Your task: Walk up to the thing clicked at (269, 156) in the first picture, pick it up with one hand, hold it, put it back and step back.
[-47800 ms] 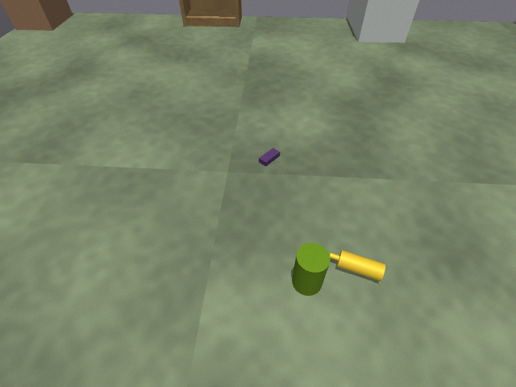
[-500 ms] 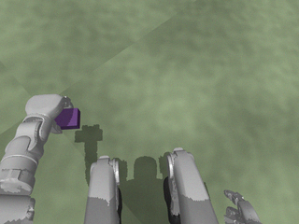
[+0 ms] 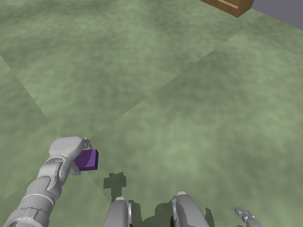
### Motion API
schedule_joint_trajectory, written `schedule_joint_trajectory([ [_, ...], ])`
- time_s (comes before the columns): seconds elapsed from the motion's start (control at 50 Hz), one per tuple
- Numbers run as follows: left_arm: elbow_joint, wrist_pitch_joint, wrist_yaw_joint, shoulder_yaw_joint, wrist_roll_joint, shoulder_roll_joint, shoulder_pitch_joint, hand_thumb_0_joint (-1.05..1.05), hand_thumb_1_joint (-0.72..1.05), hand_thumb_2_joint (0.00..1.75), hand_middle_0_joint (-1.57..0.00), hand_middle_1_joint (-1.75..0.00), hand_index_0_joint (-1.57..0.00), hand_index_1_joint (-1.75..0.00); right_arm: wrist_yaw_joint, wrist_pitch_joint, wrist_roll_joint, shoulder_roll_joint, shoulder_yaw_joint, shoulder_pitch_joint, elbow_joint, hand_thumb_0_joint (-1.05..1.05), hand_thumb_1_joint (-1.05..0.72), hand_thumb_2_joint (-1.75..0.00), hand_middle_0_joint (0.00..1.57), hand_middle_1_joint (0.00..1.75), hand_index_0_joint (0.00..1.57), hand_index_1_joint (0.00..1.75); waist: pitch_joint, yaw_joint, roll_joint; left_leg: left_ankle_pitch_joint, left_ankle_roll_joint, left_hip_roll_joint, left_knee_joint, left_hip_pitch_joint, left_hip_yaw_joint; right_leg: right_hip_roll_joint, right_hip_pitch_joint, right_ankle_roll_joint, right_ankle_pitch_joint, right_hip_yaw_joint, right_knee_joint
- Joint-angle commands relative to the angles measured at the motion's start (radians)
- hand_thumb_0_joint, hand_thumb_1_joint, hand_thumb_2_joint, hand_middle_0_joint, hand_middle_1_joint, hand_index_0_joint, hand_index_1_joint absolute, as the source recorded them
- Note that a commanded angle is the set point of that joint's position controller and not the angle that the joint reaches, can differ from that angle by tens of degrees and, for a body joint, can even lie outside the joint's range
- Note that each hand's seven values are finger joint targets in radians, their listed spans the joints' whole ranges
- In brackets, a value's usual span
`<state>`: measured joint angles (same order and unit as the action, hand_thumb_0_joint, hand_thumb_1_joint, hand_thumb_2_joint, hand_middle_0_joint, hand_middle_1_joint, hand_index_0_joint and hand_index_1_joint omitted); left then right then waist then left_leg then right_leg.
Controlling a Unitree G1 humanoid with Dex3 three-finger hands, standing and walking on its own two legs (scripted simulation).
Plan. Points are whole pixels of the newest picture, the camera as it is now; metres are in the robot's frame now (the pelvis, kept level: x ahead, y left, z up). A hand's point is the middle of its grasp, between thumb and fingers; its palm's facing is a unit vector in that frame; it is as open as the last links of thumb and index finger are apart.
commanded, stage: lift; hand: left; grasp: from above
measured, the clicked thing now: (76, 161) +0.35 +0.24 -0.11
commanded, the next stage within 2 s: hold in 0.42 s
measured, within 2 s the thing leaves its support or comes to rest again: neither
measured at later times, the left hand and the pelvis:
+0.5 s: hand (67, 148) +0.34 +0.22 +0.01, palm faces -0.47 -0.07 -0.88, open 8.4 cm; pelvis +0.03 +0.00 +0.08, yaw +0 degrees
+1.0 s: hand (60, 139) +0.35 +0.22 +0.05, palm faces -0.48 -0.04 -0.88, open 8.4 cm; pelvis +0.05 +0.00 +0.10, yaw -1 degrees
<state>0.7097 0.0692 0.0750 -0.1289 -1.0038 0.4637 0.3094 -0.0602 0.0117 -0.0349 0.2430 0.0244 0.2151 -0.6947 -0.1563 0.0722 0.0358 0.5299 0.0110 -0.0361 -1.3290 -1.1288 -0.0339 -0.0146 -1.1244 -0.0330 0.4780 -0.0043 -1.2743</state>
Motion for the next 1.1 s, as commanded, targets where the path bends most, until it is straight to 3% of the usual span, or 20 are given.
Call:
schedule_joint_trajectory([
  [0.0,-0.148,-0.009,0.083,0.085,-0.023,0.195,0.325,0.0,0.79,0.41,-1.11,-0.37,-1.13,-0.35,-0.007,-0.049,-0.004,0.146,0.059,0.038,0.069,0.0,-0.9,-0.9,0.2,0.3,0.2,0.3,-0.322,0.005,0.066,-0.079,-0.019,0.039,0.311,0.338,0.004,0.041,0.286,0.044,-0.066,0.001,0.282],
  [0.12,-0.111,-0.049,0.099,0.053,-0.015,0.16,0.315,0.0,0.81,0.48,-1.14,-0.41,-1.15,-0.4,-0.004,-0.051,-0.002,0.147,0.065,0.048,0.053,0.0,-0.9,-0.9,0.2,0.3,0.2,0.3,-0.298,-0.001,0.035,-0.205,-0.017,0.045,0.395,0.455,0.02,0.042,0.419,0.038,-0.182,0.003,0.386],
  [0.18,-0.092,-0.059,0.099,0.065,-0.014,0.179,0.316,0.0,0.78,0.49,-1.12,-0.41,-1.13,-0.4,-0.002,-0.047,-0.003,0.149,0.065,0.051,0.056,0.0,-0.9,-0.9,0.2,0.3,0.2,0.3,-0.28,-0.009,0.006,-0.234,-0.02,0.049,0.434,0.484,0.022,0.041,0.476,0.035,-0.211,0.007,0.427],
  [0.22,-0.093,-0.059,0.09,0.042,-0.009,0.154,0.312,0.0,0.79,0.47,-1.13,-0.41,-1.14,-0.39,-0.001,-0.048,-0.001,0.145,0.064,0.043,0.058,0.0,-0.9,-0.9,0.2,0.3,0.2,0.3,-0.266,-0.013,0.02,-0.253,-0.017,0.049,0.464,0.517,0.023,0.04,0.501,0.036,-0.227,0.008,0.449],
  [0.36,-0.104,-0.051,0.069,0.039,-0.004,0.141,0.271,0.0,0.73,0.46,-1.1,-0.38,-1.11,-0.37,0.0,-0.042,-0.001,0.143,0.066,0.032,0.076,0.0,-0.9,-0.9,0.2,0.3,0.2,0.3,-0.241,-0.022,0.017,-0.307,-0.014,0.049,0.549,0.617,0.027,0.04,0.579,0.037,-0.267,0.008,0.527],
  [0.38,-0.111,-0.05,0.07,0.05,-0.006,0.158,0.269,0.0,0.75,0.47,-1.11,-0.39,-1.12,-0.38,0.0,-0.039,-0.002,0.145,0.067,0.029,0.079,0.0,-0.9,-0.9,0.2,0.3,0.2,0.3,-0.235,-0.033,0.002,-0.309,-0.017,0.05,0.559,0.622,0.029,0.038,0.591,0.036,-0.27,0.007,0.542],
  [0.48,-0.139,-0.048,0.071,0.032,-0.01,0.137,0.306,0.0,0.75,0.47,-1.09,-0.41,-1.11,-0.39,0.0,-0.037,-0.004,0.143,0.067,0.023,0.081,0.0,-0.9,-0.9,0.2,0.3,0.2,0.3,-0.218,-0.019,0.014,-0.307,-0.013,0.05,0.605,0.672,0.032,0.04,0.61,0.037,-0.265,0.009,0.58],
  [0.54,-0.161,-0.044,0.068,0.039,-0.016,0.158,0.308,0.0,0.73,0.44,-1.08,-0.39,-1.1,-0.37,-0.002,-0.037,-0.005,0.145,0.069,0.016,0.078,0.0,-0.9,-0.9,0.2,0.3,0.2,0.3,-0.227,-0.03,0.033,-0.346,-0.007,0.047,0.631,0.72,0.032,0.044,0.636,0.04,-0.291,0.004,0.591],
  [0.64,-0.171,-0.043,0.037,0.026,-0.015,0.147,0.314,0.0,0.74,0.44,-1.08,-0.39,-1.1,-0.37,-0.003,-0.03,-0.007,0.145,0.069,0.008,0.078,0.0,-0.89,-0.9,0.2,0.3,0.2,0.3,-0.213,-0.022,0.005,-0.384,-0.012,0.049,0.655,0.747,0.039,0.044,0.673,0.038,-0.332,0.009,0.624],
  [0.7,-0.159,-0.046,0.022,0.031,-0.005,0.148,0.286,0.0,0.76,0.47,-1.11,-0.39,-1.13,-0.37,-0.001,-0.028,-0.008,0.143,0.067,-0.001,0.083,0.0,-0.89,-0.9,0.2,0.3,0.2,0.3,-0.203,-0.043,0.007,-0.395,-0.011,0.051,0.676,0.763,0.043,0.045,0.7,0.039,-0.337,0.009,0.641],
  [0.76,-0.155,-0.044,0.004,0.016,-0.001,0.13,0.255,0.0,0.78,0.46,-1.11,-0.4,-1.13,-0.38,0.0,-0.025,-0.008,0.142,0.063,-0.012,0.093,0.0,-0.89,-0.9,0.2,0.3,0.2,0.3,-0.163,-0.035,0.001,-0.394,-0.011,0.049,0.691,0.758,0.042,0.048,0.699,0.04,-0.331,0.002,0.652],
  [0.82,-0.182,-0.037,-0.012,0.028,-0.005,0.147,0.258,0.0,0.77,0.47,-1.11,-0.39,-1.13,-0.37,0.001,-0.019,-0.013,0.144,0.065,-0.022,0.109,0.0,-0.89,-0.9,0.2,0.3,0.2,0.3,-0.166,-0.047,-0.002,-0.391,-0.012,0.05,0.708,0.768,0.046,0.048,0.718,0.042,-0.326,0.003,0.662],
  [0.88,-0.198,-0.027,-0.029,0.03,-0.009,0.154,0.254,0.0,0.76,0.43,-1.09,-0.37,-1.12,-0.34,0.0,-0.02,-0.011,0.146,0.066,-0.026,0.109,0.0,-0.89,-0.9,0.2,0.3,0.2,0.3,-0.182,-0.05,0.026,-0.443,-0.006,0.044,0.71,0.798,0.042,0.054,0.726,0.045,-0.353,-0.004,0.656],
  [0.92,-0.218,-0.022,-0.028,0.045,-0.007,0.169,0.258,0.0,0.78,0.44,-1.12,-0.37,-1.14,-0.35,0.0,-0.018,-0.015,0.149,0.067,-0.029,0.12,0.0,-0.9,-0.9,0.2,0.3,0.2,0.3,-0.181,-0.054,0.013,-0.448,-0.007,0.046,0.715,0.805,0.043,0.051,0.739,0.043,-0.361,-0.002,0.662],
  [1.0,-0.249,-0.022,-0.021,0.035,-0.008,0.146,0.273,0.0,0.76,0.46,-1.11,-0.38,-1.13,-0.36,0.0,-0.015,-0.014,0.146,0.063,-0.025,0.124,0.0,-0.9,-0.9,0.2,0.3,0.2,0.3,-0.187,-0.046,0.008,-0.456,-0.01,0.048,0.719,0.82,0.048,0.049,0.743,0.043,-0.378,0.004,0.669],
  [1.02,-0.246,-0.022,-0.018,0.057,-0.009,0.172,0.268,0.0,0.77,0.46,-1.11,-0.37,-1.13,-0.35,0.0,-0.014,-0.014,0.15,0.067,-0.032,0.123,0.0,-0.89,-0.9,0.2,0.3,0.2,0.3,-0.181,-0.057,0.011,-0.452,-0.01,0.049,0.72,0.818,0.05,0.049,0.75,0.042,-0.373,0.003,0.677],
  [1.08,-0.27,-0.028,-0.022,0.041,-0.008,0.159,0.278,0.0,0.8,0.48,-1.13,-0.39,-1.15,-0.37,0.0,-0.01,-0.015,0.148,0.067,-0.038,0.128,0.0,-0.89,-0.9,0.2,0.3,0.2,0.3,-0.185,-0.055,0.013,-0.459,-0.012,0.051,0.73,0.832,0.053,0.047,0.757,0.04,-0.385,0.006,0.683],
])
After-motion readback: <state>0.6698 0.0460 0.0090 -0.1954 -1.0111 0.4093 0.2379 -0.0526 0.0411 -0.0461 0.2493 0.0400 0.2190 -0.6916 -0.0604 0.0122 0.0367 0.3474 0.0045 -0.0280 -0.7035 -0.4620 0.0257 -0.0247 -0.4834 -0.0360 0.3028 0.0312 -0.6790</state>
